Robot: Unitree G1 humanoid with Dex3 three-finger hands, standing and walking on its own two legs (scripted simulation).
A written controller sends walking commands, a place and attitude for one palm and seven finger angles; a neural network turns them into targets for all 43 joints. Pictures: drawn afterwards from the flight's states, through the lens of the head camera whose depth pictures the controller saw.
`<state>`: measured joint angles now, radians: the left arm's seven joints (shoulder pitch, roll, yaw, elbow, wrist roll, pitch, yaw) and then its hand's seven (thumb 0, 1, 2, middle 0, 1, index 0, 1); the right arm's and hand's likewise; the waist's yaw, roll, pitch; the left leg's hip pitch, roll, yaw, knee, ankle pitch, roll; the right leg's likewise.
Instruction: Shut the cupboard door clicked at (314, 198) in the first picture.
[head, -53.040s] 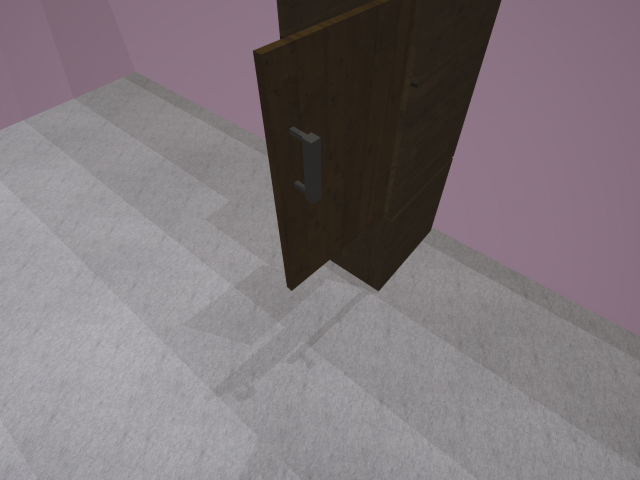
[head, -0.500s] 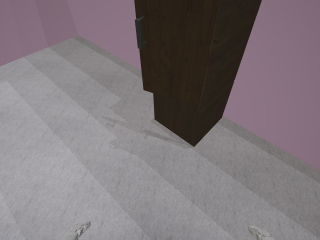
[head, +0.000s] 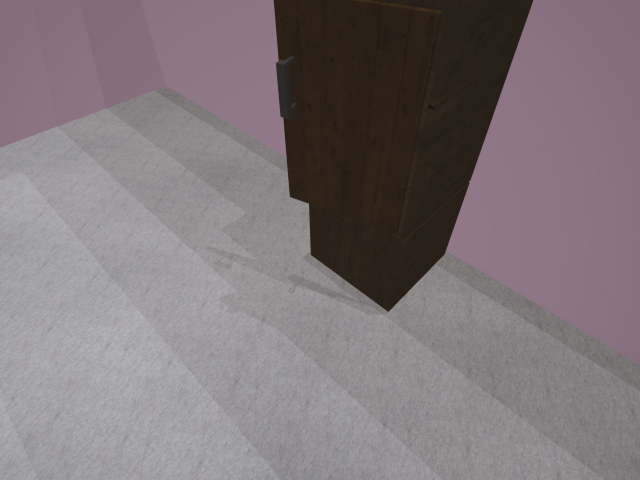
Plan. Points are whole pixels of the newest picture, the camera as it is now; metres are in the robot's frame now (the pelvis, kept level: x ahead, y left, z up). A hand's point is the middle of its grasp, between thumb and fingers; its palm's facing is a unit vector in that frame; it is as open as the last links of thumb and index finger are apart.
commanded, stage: let the arm hang, fingers relaxed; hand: left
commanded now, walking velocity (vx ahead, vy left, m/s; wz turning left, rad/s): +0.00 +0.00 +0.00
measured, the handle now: (288, 87) +0.97 +0.13 +0.04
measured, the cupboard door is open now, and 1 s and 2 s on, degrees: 16 16 16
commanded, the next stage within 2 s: look to check the result in 0.36 s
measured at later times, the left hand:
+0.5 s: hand out of the picture -0.03 +0.16 -0.18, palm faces +0.04 -0.99 -0.15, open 7.4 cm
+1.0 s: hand out of the picture -0.01 +0.18 -0.17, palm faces +0.03 -0.98 -0.19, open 7.4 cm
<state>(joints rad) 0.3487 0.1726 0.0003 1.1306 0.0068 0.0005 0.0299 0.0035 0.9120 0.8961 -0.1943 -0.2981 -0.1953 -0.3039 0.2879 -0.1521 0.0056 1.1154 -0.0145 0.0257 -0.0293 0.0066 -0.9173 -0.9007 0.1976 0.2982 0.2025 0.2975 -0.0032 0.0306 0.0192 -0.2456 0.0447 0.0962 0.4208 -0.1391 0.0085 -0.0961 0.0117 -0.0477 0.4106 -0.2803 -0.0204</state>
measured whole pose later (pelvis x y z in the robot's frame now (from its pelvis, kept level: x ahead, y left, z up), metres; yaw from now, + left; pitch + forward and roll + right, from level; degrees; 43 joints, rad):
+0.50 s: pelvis +0.01 +0.00 +0.00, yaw -1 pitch -2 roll +0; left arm 0.36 0.11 0.00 1.15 0.01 -0.01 0.04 0.00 0.91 0.90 -0.20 -0.30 -0.20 -0.30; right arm 0.32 -0.12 0.00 1.14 -0.01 0.01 -0.04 0.00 -0.91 -0.90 0.20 0.30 0.20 0.30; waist 0.00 -0.01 0.02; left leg -0.23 0.04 0.11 0.41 -0.15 0.01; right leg -0.08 0.01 -0.04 0.39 -0.28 -0.01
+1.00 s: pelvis +0.01 +0.00 +0.00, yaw -1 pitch -2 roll +0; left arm 0.32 0.15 0.01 1.14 0.01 -0.01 0.03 0.00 0.91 0.90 -0.19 -0.30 -0.20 -0.30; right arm 0.27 -0.16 -0.01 1.13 -0.01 0.01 -0.04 0.00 -0.91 -0.90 0.20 0.30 0.20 0.30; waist 0.00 0.00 0.04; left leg -0.22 0.03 0.11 0.39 -0.14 0.01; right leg -0.07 0.00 -0.03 0.38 -0.28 -0.01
